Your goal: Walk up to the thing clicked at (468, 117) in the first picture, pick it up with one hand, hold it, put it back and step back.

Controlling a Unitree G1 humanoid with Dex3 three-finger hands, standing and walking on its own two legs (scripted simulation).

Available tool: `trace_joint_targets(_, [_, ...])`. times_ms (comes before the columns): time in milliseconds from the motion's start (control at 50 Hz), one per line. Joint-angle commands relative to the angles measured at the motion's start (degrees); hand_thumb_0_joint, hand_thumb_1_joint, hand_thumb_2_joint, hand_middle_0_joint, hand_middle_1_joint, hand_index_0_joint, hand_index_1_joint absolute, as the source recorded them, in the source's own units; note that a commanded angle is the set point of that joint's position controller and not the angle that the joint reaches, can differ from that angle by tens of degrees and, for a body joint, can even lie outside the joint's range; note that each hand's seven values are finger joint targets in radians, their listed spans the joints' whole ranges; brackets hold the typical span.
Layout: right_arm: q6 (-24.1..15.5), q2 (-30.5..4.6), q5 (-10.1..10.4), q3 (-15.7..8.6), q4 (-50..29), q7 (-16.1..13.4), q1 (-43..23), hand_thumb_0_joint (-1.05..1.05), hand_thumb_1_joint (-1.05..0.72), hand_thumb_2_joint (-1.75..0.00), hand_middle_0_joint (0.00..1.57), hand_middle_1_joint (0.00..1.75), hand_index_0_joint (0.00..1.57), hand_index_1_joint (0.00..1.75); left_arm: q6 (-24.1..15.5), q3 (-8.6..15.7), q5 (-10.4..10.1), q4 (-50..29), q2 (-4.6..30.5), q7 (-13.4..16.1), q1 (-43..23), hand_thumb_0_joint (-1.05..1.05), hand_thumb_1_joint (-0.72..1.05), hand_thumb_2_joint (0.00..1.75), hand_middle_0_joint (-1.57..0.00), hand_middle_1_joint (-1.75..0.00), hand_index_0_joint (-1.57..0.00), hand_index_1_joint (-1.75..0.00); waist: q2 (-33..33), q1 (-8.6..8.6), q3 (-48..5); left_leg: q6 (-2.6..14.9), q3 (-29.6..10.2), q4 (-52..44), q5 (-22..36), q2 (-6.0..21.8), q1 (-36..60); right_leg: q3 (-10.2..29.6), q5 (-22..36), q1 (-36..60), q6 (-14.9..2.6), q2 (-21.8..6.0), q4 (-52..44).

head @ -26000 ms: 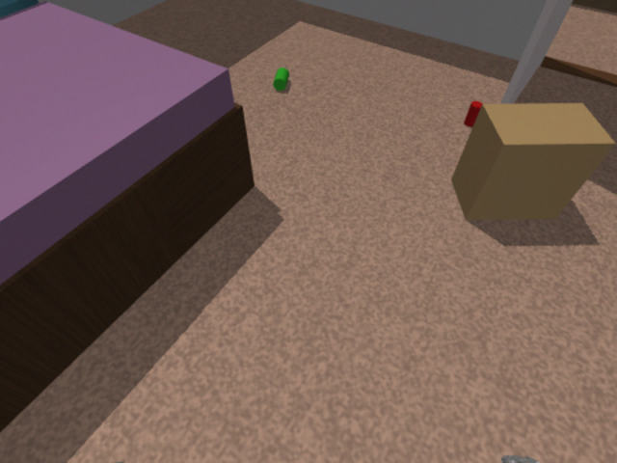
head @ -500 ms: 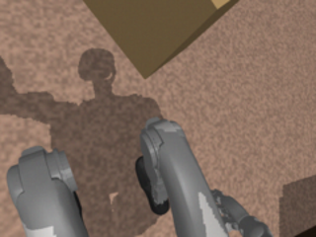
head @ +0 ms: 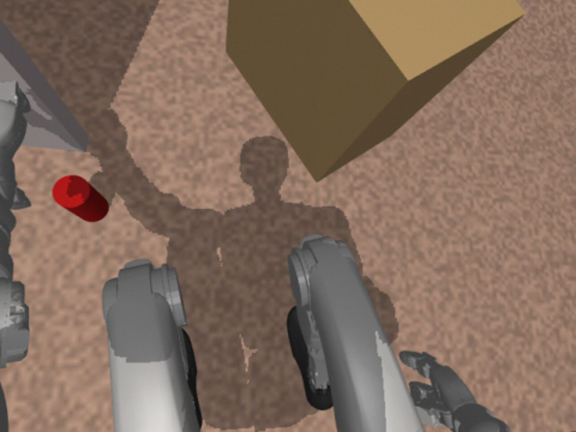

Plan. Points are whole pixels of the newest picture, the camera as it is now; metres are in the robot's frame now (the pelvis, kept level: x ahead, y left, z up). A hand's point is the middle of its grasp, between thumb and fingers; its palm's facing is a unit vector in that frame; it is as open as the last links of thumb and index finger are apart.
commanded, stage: withdraw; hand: left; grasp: from above
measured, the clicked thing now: (83, 200) +0.47 +0.30 -0.31
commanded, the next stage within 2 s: home in 0.46 s
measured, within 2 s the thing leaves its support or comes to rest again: neither
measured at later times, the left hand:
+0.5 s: hand (44, 179) +0.46 +0.31 -0.17, palm faces -0.42 -0.05 -0.91, open 13.8 cm
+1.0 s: hand (0, 196) +0.39 +0.28 -0.02, palm faces -0.33 -0.45 -0.83, open 9.6 cm
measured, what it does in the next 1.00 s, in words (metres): rises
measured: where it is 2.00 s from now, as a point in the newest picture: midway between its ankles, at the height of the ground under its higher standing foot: (252, 389)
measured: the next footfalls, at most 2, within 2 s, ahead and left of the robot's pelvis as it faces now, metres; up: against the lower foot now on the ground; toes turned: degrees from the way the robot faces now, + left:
none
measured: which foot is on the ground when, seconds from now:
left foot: down 0.00-1.00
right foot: down 0.00-1.00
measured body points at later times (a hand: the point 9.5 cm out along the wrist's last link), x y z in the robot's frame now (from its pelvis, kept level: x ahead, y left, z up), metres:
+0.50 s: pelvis -0.02 +0.00 -0.02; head +0.22 +0.08 +0.36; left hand +0.48 +0.30 -0.12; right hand +0.03 -0.27 -0.11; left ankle +0.08 +0.14 -0.33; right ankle +0.09 -0.13 -0.33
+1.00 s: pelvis +0.00 +0.00 +0.09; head +0.19 +0.05 +0.50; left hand +0.41 +0.30 +0.03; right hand +0.13 -0.26 -0.03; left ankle +0.08 +0.14 -0.33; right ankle +0.09 -0.13 -0.33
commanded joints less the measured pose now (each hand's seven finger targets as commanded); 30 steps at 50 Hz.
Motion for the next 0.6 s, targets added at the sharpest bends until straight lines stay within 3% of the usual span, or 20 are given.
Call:
trace_joint_targets(0, [1.0,-13.7,1.3,-4.9,-2.1,-2.8,12.8,0.0,-0.9,-0.9,0.2,0.3,0.2,0.3,-2.2,-1.8,-1.7,-8.2,7.9,-3.7,-17.0,0.0,-0.53,1.0,-0.08,-1.0,-0.07,-1.0,5.4,-3.15,-30.0,3.44,5.7,-16.2,5.3,-1.3,24.5,-3.4,9.0,19.8,-5.08,1.5,-20.1])
trace_joint_targets(100, [1.6,-13.4,1.6,-3.3,-2.4,-4.6,11.9,0.0,-0.9,-0.9,0.2,0.3,0.2,0.3,-4.5,-2.5,-0.2,-3.9,8.4,-3.3,-18.6,0.0,-0.5,0.98,-0.1,-0.97,-0.1,-0.98,6.9,-2.54,-28.1,3.04,5.3,-18.3,6.0,-1.2,27.4,-3.6,9.8,16.8,-5.34,0.8,-19.2])
trace_joint_targets(160, [1.3,-13.3,1.0,-2.4,-2.3,-4.9,11.1,0.0,-0.9,-0.9,0.2,0.3,0.2,0.3,-5.9,-2.3,1.3,-0.7,9.2,-0.7,-20.6,0.0,-0.49,0.98,-0.1,-0.97,-0.1,-0.97,8.2,-2.59,-27.4,2.96,5.7,-18.6,4.5,-1.4,26.9,-3.6,8.5,15.4,-5.42,0.8,-18.8])
trace_joint_targets(220, [0.8,-13.7,0.1,-1.3,-1.9,-4.9,10.5,0.0,-0.9,-0.9,0.2,0.3,0.2,0.3,-7.4,-1.8,3.6,3.0,10.7,2.6,-23.7,0.0,-0.49,0.97,-0.11,-0.96,-0.11,-0.96,10.7,-3.85,-26.8,2.73,5.8,-17.3,4.2,-1.6,26.5,-4.0,8.5,13.1,-5.49,0.8,-17.2])
trace_joint_targets(280, [0.2,-14.1,-0.9,-0.7,-1.7,-4.6,10.5,0.0,-0.89,-0.9,0.2,0.3,0.2,0.3,-8.9,-0.8,5.7,4.8,12.3,6.1,-27.3,0.0,-0.48,0.96,-0.11,-0.97,-0.11,-0.97,14.4,-4.63,-29.1,2.22,5.5,-16.2,3.9,-1.8,27.7,-4.5,8.4,11.2,-5.64,0.7,-14.9])
trace_joint_targets(320, [-0.2,-15.0,-1.7,-0.5,-1.6,-4.4,11.0,0.0,-0.89,-0.9,0.2,0.3,0.2,0.3,-9.2,1.9,7.5,4.9,16.5,8.7,-30.0,0.0,-0.48,0.96,-0.1,-0.97,-0.11,-0.97,16.6,-4.84,-32.2,1.92,5.2,-15.2,4.9,-1.8,30.0,-5.1,9.4,10.7,-5.41,0.2,-13.3])
trace_joint_targets(380, [-0.9,-15.4,-2.6,-0.4,-1.6,-4.3,11.0,0.0,-0.89,-0.9,0.2,0.3,0.2,0.3,-8.9,4.2,8.6,6.2,18.9,12.1,-30.9,0.0,-0.48,0.96,-0.11,-0.97,-0.11,-0.96,19.8,-4.57,-34.7,1.69,5.4,-14.0,4.9,-1.8,31.5,-5.4,9.3,9.8,-5.36,0.2,-12.2])
trace_joint_targets(420, [-1.5,-15.4,-3.0,-0.7,-1.6,-4.2,11.6,0.0,-0.9,-0.9,0.2,0.3,0.2,0.3,-8.1,5.8,8.7,6.1,19.8,13.4,-29.9,0.0,-0.46,0.94,-0.12,-0.95,-0.13,-0.94,21.3,-4.44,-35.6,1.63,5.5,-13.9,4.7,-1.8,31.8,-5.8,9.2,9.3,-5.31,0.0,-11.4])
trace_joint_targets(440, [-1.6,-15.5,-3.0,-0.9,-1.7,-4.2,11.5,0.0,-0.9,-0.9,0.2,0.3,0.2,0.3,-7.6,6.9,8.8,3.2,21.7,13.9,-30.9,0.0,-0.46,0.93,-0.13,-0.94,-0.13,-0.93,23.8,-3.44,-38.4,1.52,5.7,-14.0,5.1,-1.7,33.1,-5.7,9.7,9.2,-5.44,-0.1,-10.8])
trace_joint_targets(460, [-1.7,-15.5,-3.0,-1.3,-2.0,-4.1,11.6,0.0,-0.9,-0.9,0.2,0.3,0.2,0.3,-7.0,7.2,8.5,1.9,21.4,14.0,-30.4,0.0,-0.44,0.92,-0.15,-0.92,-0.15,-0.91,25.0,-3.39,-40.7,1.43,5.8,-13.9,5.7,-1.6,34.8,-5.6,10.3,9.3,-5.53,-0.2,-10.4])
trace_joint_targets(500, [-2.0,-15.6,-2.6,-2.2,-2.1,-3.9,12.7,0.0,-0.9,-0.9,0.2,0.3,0.2,0.3,-5.9,7.5,7.4,-0.9,21.0,13.4,-29.6,0.0,-0.43,0.91,-0.15,-0.91,-0.15,-0.9,25.2,-3.92,-42.7,1.66,6.2,-13.6,6.8,-1.5,35.5,-5.4,11.3,10.9,-5.4,-0.2,-11.1])
trace_joint_targets(520, [-2.1,-15.4,-2.3,-2.3,-2.1,-3.9,13.2,0.0,-0.88,-0.89,0.2,0.3,0.2,0.3,-5.2,7.6,6.7,-1.7,21.0,12.9,-28.8,0.0,-0.35,0.89,-0.23,-0.83,-0.22,-0.82,24.5,-3.49,-43.3,1.79,6.4,-13.7,7.0,-1.6,34.9,-5.2,11.5,11.8,-5.44,-0.1,-11.5])
trace_joint_targets(540, [-2.0,-15.1,-2.1,-2.5,-2.2,-3.8,13.5,0.0,-0.9,-0.9,0.2,0.3,0.2,0.3,-4.5,7.4,5.7,-2.8,20.3,12.1,-28.6,0.0,-0.4,0.88,-0.18,-0.89,-0.19,-0.88,23.7,-3.61,-44.5,2.07,6.7,-13.5,7.6,-1.6,35.0,-5.0,12.1,13.1,-5.31,0.0,-12.4])
trace_joint_targets(560, [-1.7,-15.0,-1.8,-2.8,-1.8,-3.8,14.2,0.0,-0.88,-0.89,0.2,0.3,0.2,0.3,-4.1,7.2,4.9,-4.4,20.2,11.4,-28.8,0.0,-0.32,0.9,-0.24,-0.81,-0.22,-0.8,23.7,-3.42,-45.5,2.16,6.7,-13.9,7.3,-1.6,34.4,-5.0,11.7,13.7,-5.33,0.1,-13.0])
trace_joint_targets(580, [-1.4,-14.4,-1.4,-3.2,-1.6,-3.7,14.4,0.0,-0.9,-0.9,0.2,0.3,0.2,0.3,-3.3,6.6,4.0,-2.9,19.2,10.4,-25.3,0.0,-0.39,0.88,-0.19,-0.88,-0.19,-0.88,21.8,-2.69,-45.0,2.29,6.7,-14.5,6.5,-1.5,33.1,-4.7,10.5,14.8,-5.4,0.5,-13.8])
